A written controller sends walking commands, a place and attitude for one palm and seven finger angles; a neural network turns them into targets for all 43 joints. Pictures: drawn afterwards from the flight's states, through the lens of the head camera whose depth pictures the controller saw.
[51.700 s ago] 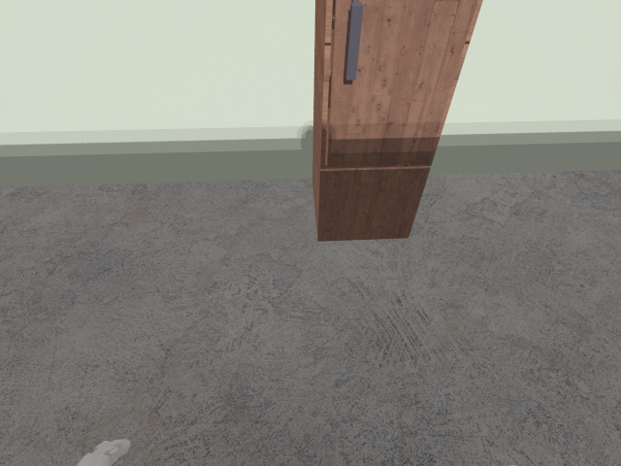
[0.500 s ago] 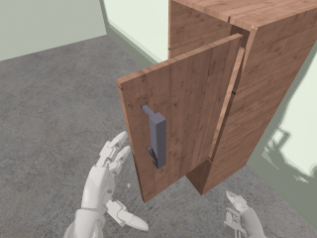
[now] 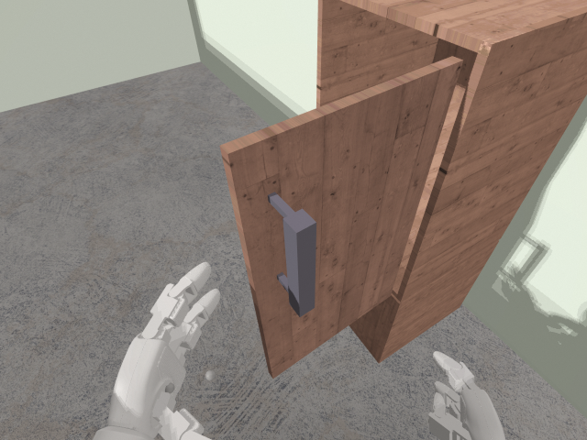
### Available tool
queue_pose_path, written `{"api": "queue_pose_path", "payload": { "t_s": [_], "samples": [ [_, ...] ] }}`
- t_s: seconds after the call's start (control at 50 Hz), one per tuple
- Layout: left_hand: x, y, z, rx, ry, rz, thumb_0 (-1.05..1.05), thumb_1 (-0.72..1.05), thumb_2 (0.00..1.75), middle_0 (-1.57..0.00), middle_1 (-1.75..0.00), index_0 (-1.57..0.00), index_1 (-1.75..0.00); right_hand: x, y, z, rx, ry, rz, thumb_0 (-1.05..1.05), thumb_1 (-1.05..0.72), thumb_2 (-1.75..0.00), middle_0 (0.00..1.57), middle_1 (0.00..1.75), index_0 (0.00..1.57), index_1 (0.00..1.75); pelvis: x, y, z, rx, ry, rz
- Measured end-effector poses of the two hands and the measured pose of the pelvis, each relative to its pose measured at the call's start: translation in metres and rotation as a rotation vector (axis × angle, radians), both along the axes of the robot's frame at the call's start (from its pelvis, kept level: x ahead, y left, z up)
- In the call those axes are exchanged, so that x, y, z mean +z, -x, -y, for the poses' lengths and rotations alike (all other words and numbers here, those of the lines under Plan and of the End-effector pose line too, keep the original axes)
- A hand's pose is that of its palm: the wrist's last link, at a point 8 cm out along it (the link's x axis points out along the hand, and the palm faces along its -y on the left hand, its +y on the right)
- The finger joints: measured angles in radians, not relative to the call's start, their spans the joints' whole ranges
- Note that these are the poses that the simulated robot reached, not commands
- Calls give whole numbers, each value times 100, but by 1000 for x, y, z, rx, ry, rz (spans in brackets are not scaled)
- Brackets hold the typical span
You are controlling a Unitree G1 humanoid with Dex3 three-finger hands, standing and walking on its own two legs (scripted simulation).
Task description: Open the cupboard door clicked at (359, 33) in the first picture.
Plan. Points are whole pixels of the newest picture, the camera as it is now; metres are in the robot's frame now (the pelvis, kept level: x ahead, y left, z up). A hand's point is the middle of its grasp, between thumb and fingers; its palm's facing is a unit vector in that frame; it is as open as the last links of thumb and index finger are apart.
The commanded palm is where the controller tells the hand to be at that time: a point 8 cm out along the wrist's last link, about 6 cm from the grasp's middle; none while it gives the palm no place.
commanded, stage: draw the hand back to the body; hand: left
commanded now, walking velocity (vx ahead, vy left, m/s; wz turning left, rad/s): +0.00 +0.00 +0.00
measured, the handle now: (290, 257) +0.32 +0.02 +0.12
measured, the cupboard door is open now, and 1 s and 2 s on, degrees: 93 93 93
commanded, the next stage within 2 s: step back with the hand held close in 1.54 s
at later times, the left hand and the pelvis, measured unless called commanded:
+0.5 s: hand (135, 363) +0.17 +0.17 +0.14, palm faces -0.05 -0.99 -0.14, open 16.1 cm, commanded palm +0.14 +0.22 +0.16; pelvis +0.00 +0.01 +0.01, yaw +0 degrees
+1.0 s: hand (46, 319) +0.20 +0.25 +0.17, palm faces +0.33 -0.86 -0.38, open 11.0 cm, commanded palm +0.15 +0.30 +0.19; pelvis +0.01 +0.03 +0.03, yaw -1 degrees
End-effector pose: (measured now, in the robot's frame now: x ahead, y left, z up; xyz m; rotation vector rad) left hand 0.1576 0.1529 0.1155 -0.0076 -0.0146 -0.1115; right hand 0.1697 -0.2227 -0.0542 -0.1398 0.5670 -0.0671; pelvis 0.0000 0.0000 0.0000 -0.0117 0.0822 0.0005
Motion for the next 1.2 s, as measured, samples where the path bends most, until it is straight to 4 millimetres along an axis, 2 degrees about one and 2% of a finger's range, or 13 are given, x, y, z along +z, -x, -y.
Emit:
{"api": "queue_pose_path", "payload": {
  "t_s": [0.08, 0.24, 0.42, 0.48, 0.52, 0.58, 0.7, 0.78, 0.88, 1.04, 1.2],
  "samples": [
    [1, -1, -2, -9, -36, 1, -1, -50, 30, -15, -30, -15, -30, -1, 1, -5, 1, -5, 3, 1, -90, -90, 20, 30, 20, 30, -1, 2, -1, -6, -2, 0],
    [16, 1, -38, 66, -78, 38, -1, -50, 30, -15, -30, -15, -30, 2, 3, -10, -2, -11, 5, 1, -90, -90, 20, 30, 20, 30, 2, 2, -2, -5, 6, 16],
    [22, 2, -53, 21, -90, 11, -1, -49, 30, -15, -30, -15, -30, 11, 0, -10, -11, 19, 34, 1, -90, -90, 20, 30, 20, 30, 7, 4, -8, 6, 14, 37],
    [27, 3, -64, 38, -105, 13, -1, -47, 31, -15, -30, -15, -30, 13, -1, -11, -14, 20, 42, 1, -90, -90, 20, 30, 20, 30, 8, 5, -9, 6, 14, 42],
    [33, 4, -72, 103, -183, 26, -1, -43, 33, -15, -30, -15, -30, 15, -2, -12, -14, 32, 40, 1, -90, -90, 20, 30, 20, 30, 10, 5, -10, 0, 15, 49],
    [41, 8, -83, 212, -245, 42, -1, -37, 36, -16, -30, -15, -30, 17, -2, -16, -12, 39, 24, 1, -90, -90, 20, 30, 20, 30, 14, 5, -12, -5, 16, 55],
    [43, 15, -97, 321, -297, 20, -1, -19, 43, -16, -30, -16, -30, 11, 0, -25, 5, 43, -38, 1, -90, -90, 20, 30, 20, 30, 19, 4, -17, -7, 16, 63],
    [48, 13, -109, 362, -341, 26, -1, -6, 49, -17, -30, -17, -30, 8, 0, -29, 9, 43, -71, 1, -90, -89, 20, 30, 20, 30, 22, 1, -20, -8, 15, 73],
    [64, 6, -124, 404, -388, 77, 0, 11, 56, -17, -30, -17, -30, 7, -3, -32, 6, 36, -83, 1, -90, -89, 20, 30, 20, 30, 25, -5, -23, -12, 12, 83],
    [78, -4, -142, 443, -431, 120, 0, 39, 68, -19, -30, -19, -30, 11, -11, -29, -9, 33, -90, 1, -90, -89, 20, 30, 20, 30, 29, -10, -26, -22, 10, 92],
    [92, -5, -162, 506, -477, 150, 1, 66, 80, -20, -30, -20, -30, 14, -12, -21, -18, 52, -106, 1, -90, -89, 20, 30, 20, 30, 32, -11, -23, -24, 11, 98]
  ]
}}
